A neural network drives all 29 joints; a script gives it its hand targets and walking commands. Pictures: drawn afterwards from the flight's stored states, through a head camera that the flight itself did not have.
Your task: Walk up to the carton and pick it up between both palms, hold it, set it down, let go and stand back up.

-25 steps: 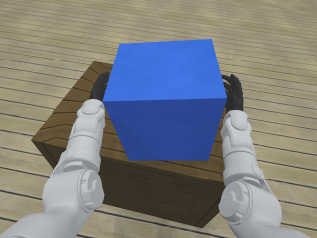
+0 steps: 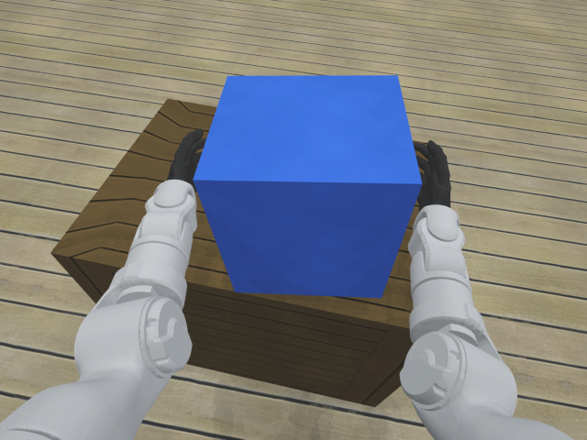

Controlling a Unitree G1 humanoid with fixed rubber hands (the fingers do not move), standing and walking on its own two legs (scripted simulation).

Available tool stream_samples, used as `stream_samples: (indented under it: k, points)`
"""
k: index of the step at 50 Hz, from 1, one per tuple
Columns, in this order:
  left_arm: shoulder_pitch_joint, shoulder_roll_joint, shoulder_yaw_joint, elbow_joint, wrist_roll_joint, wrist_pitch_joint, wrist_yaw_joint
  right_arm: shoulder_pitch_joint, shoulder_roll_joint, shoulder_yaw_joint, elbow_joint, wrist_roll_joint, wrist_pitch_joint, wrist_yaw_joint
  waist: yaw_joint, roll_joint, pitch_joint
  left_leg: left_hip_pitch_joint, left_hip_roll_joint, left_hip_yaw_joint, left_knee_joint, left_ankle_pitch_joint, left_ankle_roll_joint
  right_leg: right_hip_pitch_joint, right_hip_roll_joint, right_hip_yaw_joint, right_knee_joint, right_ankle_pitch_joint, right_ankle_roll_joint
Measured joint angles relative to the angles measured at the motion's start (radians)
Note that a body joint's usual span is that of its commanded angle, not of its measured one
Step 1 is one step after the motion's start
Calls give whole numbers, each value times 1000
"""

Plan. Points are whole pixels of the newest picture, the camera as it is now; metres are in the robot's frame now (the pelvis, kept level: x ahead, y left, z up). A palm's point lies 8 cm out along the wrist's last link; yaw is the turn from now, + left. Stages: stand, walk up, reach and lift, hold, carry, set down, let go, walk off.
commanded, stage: set down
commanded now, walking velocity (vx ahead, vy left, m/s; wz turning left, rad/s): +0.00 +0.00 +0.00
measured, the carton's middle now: (309, 193) +0.48 -0.03 +0.04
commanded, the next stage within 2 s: none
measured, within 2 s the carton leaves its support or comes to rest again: rests again in 0.70 s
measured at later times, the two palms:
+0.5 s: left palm (194, 188) +0.46 +0.15 +0.07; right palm (425, 211) +0.42 -0.20 +0.08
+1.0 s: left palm (194, 194) +0.45 +0.15 +0.07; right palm (427, 223) +0.40 -0.20 +0.07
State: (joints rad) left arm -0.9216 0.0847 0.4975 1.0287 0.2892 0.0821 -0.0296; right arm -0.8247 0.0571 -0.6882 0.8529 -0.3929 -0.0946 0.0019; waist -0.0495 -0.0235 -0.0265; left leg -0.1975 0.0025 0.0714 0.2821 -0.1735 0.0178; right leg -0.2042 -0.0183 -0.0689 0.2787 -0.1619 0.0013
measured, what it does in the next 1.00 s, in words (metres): stands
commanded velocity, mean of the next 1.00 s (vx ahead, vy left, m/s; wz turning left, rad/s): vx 0.00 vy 0.00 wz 0.00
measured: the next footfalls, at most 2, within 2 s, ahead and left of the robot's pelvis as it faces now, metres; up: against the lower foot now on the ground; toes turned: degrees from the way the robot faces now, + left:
none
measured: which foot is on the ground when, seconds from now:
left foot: down 0.00-1.00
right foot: down 0.00-1.00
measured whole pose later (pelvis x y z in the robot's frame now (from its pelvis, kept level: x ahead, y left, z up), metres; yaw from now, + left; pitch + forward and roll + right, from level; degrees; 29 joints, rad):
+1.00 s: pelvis -0.01 +0.00 +0.00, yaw -1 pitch +11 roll +0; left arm -0.97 0.12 0.51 1.20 0.27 -0.11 -0.03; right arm -0.81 0.07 -0.75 0.88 -0.46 -0.16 0.00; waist -0.05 -0.01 -0.06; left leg -0.35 0.01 0.09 0.31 -0.17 0.02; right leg -0.35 -0.02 -0.10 0.30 -0.14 0.00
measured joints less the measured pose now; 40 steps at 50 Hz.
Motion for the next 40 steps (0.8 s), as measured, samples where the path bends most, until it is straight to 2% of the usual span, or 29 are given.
stream_samples:
  k: [15,40]
  points:
    - [-25,6,20,49,6,-57,-5,4,7,-19,-10,-24,-6,-2,0,4,-8,-52,5,11,13,-11,-1,-55,1,-3,10,-5,-1]
    - [-39,33,3,163,-27,-183,3,19,6,-28,31,-48,-75,-17,0,21,-37,-141,8,14,35,-5,1,-141,-3,-27,23,8,-6]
